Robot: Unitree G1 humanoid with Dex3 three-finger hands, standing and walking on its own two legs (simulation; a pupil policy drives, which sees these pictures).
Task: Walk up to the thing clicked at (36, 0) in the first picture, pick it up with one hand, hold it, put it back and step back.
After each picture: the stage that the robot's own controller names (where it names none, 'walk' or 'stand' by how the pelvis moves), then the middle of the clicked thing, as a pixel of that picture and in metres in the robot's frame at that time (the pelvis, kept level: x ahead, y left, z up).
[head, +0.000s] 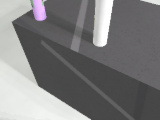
stand; out of the picture +0.87 +0.29 +0.08
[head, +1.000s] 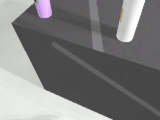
walk; out of the picture +0.75 +0.22 +0.12
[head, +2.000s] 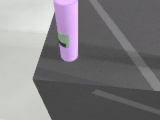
walk; (67, 31) +0.49 +0.07 +0.11
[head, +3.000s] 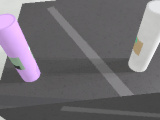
rise first; (19, 53) +0.39 +0.25 +0.11
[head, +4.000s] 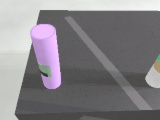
stand; (48, 61) +0.39 +0.15 +0.08
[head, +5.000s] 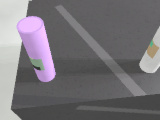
stand; (40, 54) +0.41 +0.17 +0.08
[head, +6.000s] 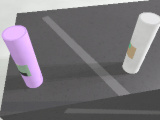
stand; (26, 60) +0.41 +0.22 +0.07
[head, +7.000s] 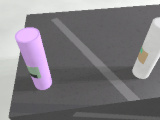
stand; (36, 62) +0.40 +0.19 +0.07
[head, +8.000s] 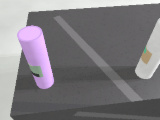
stand; (38, 61) +0.40 +0.18 +0.07
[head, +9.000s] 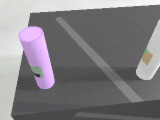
stand; (39, 62) +0.40 +0.18 +0.07
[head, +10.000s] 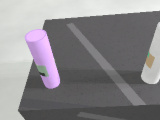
rise first; (45, 62) +0.42 +0.20 +0.08
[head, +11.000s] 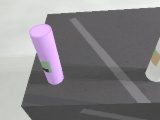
go down; (49, 57) +0.42 +0.19 +0.08
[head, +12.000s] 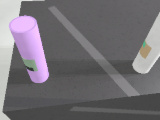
go down; (33, 54) +0.42 +0.17 +0.09
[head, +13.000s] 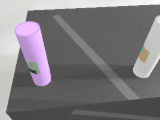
go down; (36, 58) +0.42 +0.18 +0.09
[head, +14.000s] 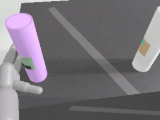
close; (30, 53) +0.42 +0.19 +0.10
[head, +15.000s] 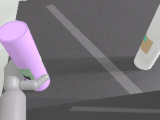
lift; (29, 62) +0.37 +0.18 +0.12
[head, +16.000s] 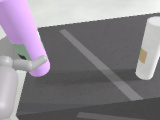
lift; (26, 39) +0.33 +0.16 +0.28
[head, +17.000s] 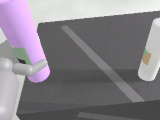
hold; (25, 43) +0.32 +0.17 +0.25
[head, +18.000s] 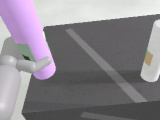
hold; (30, 39) +0.31 +0.15 +0.28
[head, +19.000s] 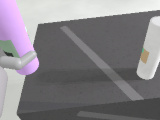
crouch; (12, 35) +0.32 +0.19 +0.29
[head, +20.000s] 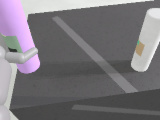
crouch; (16, 33) +0.38 +0.20 +0.23
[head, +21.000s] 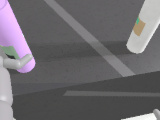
lower; (12, 41) +0.43 +0.21 +0.13
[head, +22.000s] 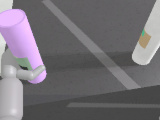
lower; (26, 52) +0.40 +0.18 +0.12
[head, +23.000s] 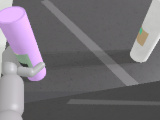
lower; (26, 49) +0.41 +0.18 +0.12
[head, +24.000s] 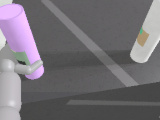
lower; (24, 47) +0.42 +0.19 +0.12
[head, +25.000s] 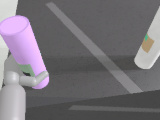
loosen; (29, 58) +0.37 +0.18 +0.12
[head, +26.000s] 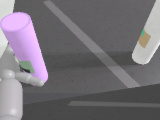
withdraw; (29, 55) +0.39 +0.18 +0.12
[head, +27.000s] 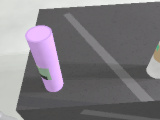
sink last; (47, 63) +0.37 +0.16 +0.10
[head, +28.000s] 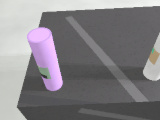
stand; (47, 63) +0.38 +0.17 +0.08
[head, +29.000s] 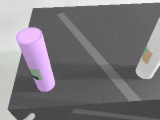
stand; (39, 64) +0.38 +0.18 +0.08
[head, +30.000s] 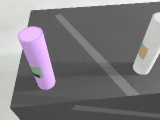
stand; (40, 62) +0.40 +0.18 +0.08
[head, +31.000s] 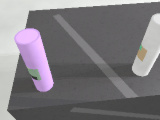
stand; (37, 64) +0.39 +0.19 +0.08
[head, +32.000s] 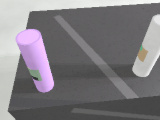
stand; (38, 65) +0.38 +0.19 +0.08
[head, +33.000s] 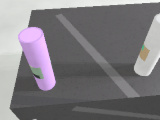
stand; (40, 63) +0.39 +0.18 +0.08
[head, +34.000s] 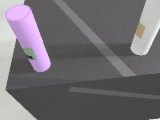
walk; (32, 43) +0.44 +0.21 +0.10
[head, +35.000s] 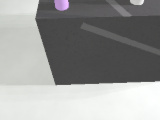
walk; out of the picture +0.79 +0.18 +0.11
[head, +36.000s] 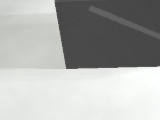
stand; out of the picture +1.08 +0.13 +0.10
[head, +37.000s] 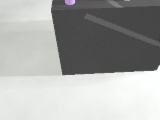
stand; out of the picture +1.07 +0.13 +0.08
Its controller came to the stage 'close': yes
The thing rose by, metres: 0.22
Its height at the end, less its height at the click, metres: +0.00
